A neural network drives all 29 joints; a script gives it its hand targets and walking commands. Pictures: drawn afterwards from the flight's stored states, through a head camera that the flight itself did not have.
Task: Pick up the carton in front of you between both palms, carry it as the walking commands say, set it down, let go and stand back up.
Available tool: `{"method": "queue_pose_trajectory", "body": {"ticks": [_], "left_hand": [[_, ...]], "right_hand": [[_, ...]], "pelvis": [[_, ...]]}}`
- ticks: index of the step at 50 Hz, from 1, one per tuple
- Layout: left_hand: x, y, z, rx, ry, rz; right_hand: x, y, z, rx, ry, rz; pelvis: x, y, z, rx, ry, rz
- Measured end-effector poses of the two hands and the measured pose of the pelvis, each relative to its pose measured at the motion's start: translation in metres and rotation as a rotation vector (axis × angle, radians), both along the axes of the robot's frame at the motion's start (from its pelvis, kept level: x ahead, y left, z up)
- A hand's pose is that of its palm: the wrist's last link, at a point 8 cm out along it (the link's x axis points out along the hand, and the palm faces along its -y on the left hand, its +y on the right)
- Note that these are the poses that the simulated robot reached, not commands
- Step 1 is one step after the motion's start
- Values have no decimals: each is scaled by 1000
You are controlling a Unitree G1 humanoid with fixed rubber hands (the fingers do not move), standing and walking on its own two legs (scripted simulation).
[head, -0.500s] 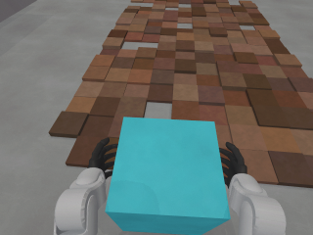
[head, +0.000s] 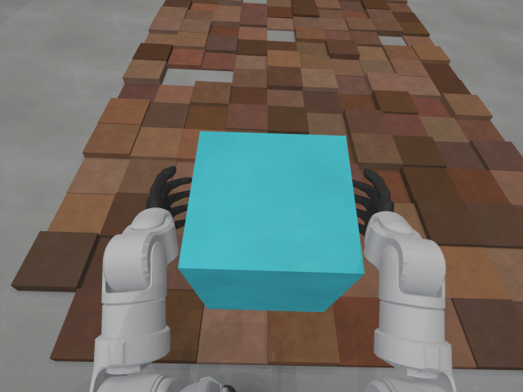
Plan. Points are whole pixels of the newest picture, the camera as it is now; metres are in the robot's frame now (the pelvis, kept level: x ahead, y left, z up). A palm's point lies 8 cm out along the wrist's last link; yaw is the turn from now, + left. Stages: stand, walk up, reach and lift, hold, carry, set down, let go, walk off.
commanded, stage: carry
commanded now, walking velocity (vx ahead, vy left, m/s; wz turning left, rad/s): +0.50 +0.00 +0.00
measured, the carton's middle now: (268, 232) +0.35 -0.01 +0.04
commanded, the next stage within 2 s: none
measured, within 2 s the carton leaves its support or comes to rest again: neither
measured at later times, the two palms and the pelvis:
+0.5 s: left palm (183, 83) +0.66 +0.16 +0.11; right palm (325, 79) +0.69 -0.14 +0.11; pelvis +0.35 -0.01 +0.04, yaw +2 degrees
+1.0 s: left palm out of the picture +1.03 +0.19 +0.17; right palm out of the picture +1.01 -0.11 +0.18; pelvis +0.69 +0.05 +0.03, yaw +0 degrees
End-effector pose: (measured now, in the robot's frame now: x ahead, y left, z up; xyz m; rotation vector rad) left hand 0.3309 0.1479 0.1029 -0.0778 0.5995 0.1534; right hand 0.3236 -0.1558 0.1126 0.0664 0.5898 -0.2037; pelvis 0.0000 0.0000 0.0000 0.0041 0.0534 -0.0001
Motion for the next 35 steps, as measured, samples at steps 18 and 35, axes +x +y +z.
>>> {"method": "queue_pose_trajectory", "body": {"ticks": [18,35], "left_hand": [[249,4,9,-70,-12,33],[461,34,82,-43,-34,148]], "right_hand": [[254,7,5,73,-11,-19],[500,38,67,62,-28,109]], "pelvis": [[245,8,22,-30,54,25],[476,-8,82,-3,40,43]]}}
